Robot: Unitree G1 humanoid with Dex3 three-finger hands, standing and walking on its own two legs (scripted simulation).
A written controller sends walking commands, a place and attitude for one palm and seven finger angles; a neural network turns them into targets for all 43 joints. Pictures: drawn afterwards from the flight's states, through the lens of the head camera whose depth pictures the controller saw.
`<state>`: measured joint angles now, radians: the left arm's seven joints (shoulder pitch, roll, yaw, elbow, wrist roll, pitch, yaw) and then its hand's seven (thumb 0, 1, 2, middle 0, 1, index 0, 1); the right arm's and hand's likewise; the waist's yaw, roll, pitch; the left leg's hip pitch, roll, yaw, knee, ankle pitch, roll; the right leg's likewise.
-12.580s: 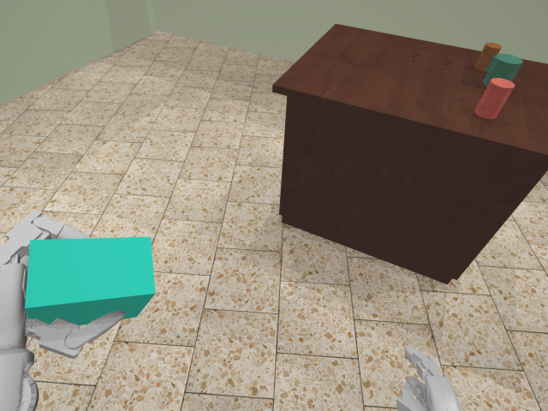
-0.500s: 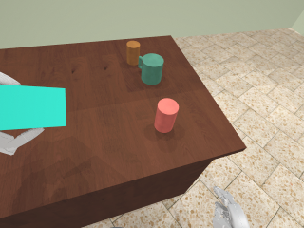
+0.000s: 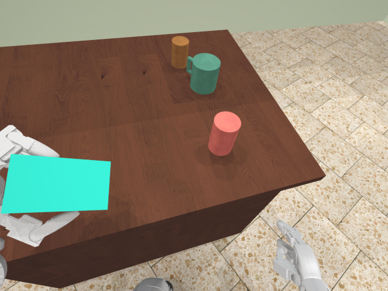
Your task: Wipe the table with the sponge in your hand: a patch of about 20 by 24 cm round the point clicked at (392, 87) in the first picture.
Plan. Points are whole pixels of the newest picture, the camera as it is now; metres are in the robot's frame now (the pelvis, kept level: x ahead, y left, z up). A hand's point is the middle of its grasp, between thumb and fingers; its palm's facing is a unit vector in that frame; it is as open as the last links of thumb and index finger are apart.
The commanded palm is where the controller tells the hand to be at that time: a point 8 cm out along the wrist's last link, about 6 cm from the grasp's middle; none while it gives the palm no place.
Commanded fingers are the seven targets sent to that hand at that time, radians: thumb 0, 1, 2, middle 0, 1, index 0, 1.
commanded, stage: come to a stop and stand still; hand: left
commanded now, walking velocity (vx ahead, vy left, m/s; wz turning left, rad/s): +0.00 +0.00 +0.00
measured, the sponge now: (71, 187) +0.23 +0.21 +0.14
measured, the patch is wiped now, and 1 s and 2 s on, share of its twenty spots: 0.00 0.00 0.00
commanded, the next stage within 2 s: look again from close up in 0.46 s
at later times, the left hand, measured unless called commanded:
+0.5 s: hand (44, 188) +0.22 +0.24 +0.15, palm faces +0.33 -0.86 -0.38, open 10.6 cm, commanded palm +0.16 +0.28 +0.18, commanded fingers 0.00 0.10 1.30 -1.20 -1.60 -1.20 -1.60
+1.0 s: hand (61, 181) +0.23 +0.22 +0.15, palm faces +0.31 -0.87 -0.37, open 10.6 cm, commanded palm +0.17 +0.26 +0.18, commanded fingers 0.00 0.10 1.30 -1.20 -1.60 -1.20 -1.60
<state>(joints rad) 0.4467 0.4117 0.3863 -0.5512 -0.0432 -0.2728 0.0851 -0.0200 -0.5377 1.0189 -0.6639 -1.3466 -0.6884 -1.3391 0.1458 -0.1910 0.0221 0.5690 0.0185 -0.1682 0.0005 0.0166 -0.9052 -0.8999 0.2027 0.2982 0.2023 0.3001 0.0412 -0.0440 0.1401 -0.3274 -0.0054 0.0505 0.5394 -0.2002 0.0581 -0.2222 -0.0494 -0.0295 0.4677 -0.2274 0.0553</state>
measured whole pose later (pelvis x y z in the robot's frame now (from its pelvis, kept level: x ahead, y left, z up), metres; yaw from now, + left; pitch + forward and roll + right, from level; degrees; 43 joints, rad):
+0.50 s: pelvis -0.01 +0.00 +0.00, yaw -2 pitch -2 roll -2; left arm 0.43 0.38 0.36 -0.49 -0.02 -0.19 0.10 -0.02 -0.54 1.02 -0.66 -1.34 -0.69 -1.34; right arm 0.19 -0.19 0.04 0.56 0.02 -0.14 -0.04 0.02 -0.90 -0.90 0.20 0.30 0.20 0.30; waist 0.02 -0.04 0.11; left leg -0.29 0.01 0.07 0.49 -0.17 0.06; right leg -0.19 -0.03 -0.01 0.41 -0.18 0.05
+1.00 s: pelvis +0.01 -0.01 +0.01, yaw -2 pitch -2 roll -2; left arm 0.45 0.36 0.34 -0.49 -0.04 -0.17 0.09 -0.02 -0.53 1.02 -0.66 -1.34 -0.69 -1.33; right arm 0.17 -0.19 0.03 0.55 0.03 -0.13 -0.04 0.02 -0.90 -0.90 0.20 0.30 0.20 0.30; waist 0.02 -0.03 0.08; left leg -0.26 0.02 0.07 0.48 -0.19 0.04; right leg -0.16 -0.02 -0.01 0.40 -0.20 0.04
